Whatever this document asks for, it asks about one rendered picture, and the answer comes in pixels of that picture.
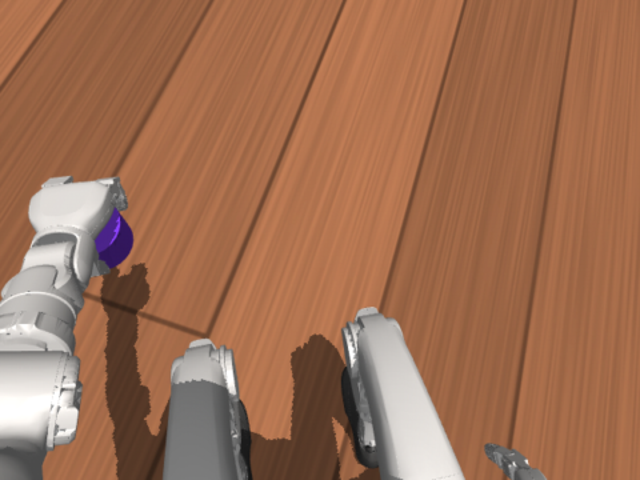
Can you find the right robot hand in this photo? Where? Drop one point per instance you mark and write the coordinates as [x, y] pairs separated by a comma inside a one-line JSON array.
[[513, 463]]

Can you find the left robot hand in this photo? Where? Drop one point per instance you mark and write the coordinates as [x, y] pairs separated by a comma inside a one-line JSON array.
[[87, 206]]

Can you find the left robot foot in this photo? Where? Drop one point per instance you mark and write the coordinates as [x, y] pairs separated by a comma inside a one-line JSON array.
[[245, 440]]

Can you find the right robot foot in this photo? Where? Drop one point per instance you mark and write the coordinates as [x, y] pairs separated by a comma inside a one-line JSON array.
[[366, 455]]

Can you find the tin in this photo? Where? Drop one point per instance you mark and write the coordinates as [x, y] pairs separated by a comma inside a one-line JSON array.
[[115, 241]]

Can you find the left robot arm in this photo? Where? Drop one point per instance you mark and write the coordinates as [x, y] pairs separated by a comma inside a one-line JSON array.
[[40, 394]]

